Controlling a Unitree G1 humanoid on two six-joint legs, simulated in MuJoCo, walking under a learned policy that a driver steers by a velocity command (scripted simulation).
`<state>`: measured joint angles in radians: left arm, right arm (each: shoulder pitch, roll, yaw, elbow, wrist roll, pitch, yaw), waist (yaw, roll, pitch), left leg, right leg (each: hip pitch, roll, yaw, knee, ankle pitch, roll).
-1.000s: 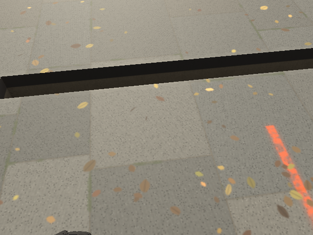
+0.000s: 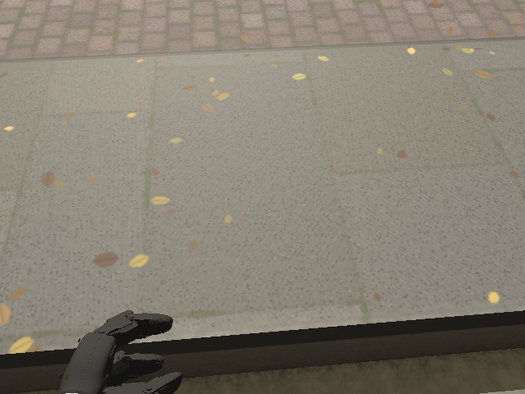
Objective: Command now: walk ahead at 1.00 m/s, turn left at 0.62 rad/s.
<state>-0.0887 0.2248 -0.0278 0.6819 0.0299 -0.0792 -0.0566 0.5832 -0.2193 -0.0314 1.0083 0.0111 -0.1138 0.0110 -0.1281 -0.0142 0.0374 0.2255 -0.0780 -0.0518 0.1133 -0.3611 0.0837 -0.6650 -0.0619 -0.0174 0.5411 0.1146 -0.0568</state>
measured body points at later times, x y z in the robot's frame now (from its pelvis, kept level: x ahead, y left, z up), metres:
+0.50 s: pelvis +0.47 +0.04 -0.05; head +0.49 +0.07 +0.40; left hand +0.24 +0.25 -0.17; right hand +0.80 -0.08 -0.10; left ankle +0.71 +0.24 -0.67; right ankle +0.22 -0.14 -0.72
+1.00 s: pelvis +0.94 +0.27 +0.00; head +0.96 +0.28 +0.45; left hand +1.07 +0.55 -0.09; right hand +1.00 +0.01 -0.14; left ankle +0.75 +0.23 -0.72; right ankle +1.20 +0.26 -0.66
